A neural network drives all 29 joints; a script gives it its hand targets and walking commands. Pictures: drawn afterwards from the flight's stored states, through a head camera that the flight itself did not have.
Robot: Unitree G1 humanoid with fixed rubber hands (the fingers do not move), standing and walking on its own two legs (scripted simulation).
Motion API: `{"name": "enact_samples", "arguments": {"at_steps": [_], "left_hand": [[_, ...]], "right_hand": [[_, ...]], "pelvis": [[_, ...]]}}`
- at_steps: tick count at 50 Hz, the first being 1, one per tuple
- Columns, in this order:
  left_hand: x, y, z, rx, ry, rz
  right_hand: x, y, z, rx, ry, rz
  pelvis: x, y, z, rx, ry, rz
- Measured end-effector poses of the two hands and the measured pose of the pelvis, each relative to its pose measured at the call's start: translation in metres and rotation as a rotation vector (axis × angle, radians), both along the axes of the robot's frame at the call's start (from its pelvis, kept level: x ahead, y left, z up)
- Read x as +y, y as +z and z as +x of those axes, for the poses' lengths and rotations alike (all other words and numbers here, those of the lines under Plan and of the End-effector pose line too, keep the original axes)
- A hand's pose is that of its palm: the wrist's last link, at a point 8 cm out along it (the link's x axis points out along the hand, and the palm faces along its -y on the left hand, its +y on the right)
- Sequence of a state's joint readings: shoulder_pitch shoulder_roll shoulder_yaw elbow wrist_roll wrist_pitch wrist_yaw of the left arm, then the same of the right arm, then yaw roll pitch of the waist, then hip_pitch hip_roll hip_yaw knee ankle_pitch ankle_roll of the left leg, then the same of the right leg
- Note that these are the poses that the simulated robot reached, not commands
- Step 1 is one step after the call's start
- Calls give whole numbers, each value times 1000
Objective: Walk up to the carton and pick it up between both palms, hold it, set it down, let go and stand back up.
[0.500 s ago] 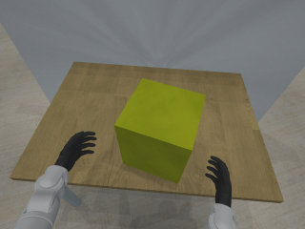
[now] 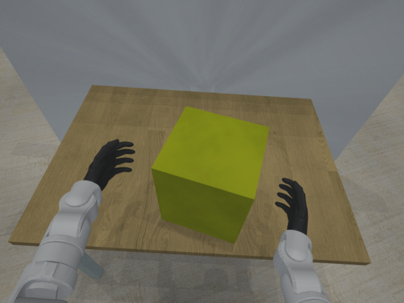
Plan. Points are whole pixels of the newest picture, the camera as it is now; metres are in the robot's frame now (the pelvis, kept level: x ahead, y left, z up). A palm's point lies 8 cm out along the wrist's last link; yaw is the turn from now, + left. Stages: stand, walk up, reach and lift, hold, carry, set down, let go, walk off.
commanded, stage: reach and lift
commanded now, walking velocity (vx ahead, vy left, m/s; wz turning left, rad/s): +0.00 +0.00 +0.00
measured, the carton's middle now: (211, 177) +0.43 -0.01 -0.06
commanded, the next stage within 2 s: none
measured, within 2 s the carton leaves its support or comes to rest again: neither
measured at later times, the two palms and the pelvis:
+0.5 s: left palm (117, 140) +0.42 +0.19 +0.08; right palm (301, 190) +0.33 -0.18 +0.04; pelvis +0.00 -0.01 +0.00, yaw +1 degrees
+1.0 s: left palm (133, 112) +0.47 +0.16 +0.12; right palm (307, 164) +0.37 -0.20 +0.07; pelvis +0.00 -0.01 +0.00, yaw +1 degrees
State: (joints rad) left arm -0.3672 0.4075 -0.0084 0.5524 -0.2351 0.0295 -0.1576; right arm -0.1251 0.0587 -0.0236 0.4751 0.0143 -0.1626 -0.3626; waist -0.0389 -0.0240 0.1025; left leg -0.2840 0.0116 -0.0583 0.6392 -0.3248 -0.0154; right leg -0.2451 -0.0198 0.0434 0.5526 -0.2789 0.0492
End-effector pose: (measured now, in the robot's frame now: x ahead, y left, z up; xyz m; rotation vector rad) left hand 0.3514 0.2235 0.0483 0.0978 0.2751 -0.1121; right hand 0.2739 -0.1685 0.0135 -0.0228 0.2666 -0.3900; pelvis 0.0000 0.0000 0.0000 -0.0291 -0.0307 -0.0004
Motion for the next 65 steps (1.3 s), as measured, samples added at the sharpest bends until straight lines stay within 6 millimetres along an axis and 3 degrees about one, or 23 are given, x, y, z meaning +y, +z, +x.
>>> {"name": "enact_samples", "arguments": {"at_steps": [30,49,56,65], "left_hand": [[-37,44,79,3,6,-6],[-60,69,115,-1,14,-15],[-62,53,116,25,24,-25],[-62,7,111,64,20,-39]], "right_hand": [[-17,37,66,-7,-5,13],[-30,59,100,19,-14,-8],[-30,47,101,44,-6,-13],[-26,11,96,91,-12,-11]], "pelvis": [[-5,0,4,64,19,-4],[-6,-1,2,164,17,-5],[-6,-2,4,205,16,-6],[-2,-7,1,308,27,-26]]}}
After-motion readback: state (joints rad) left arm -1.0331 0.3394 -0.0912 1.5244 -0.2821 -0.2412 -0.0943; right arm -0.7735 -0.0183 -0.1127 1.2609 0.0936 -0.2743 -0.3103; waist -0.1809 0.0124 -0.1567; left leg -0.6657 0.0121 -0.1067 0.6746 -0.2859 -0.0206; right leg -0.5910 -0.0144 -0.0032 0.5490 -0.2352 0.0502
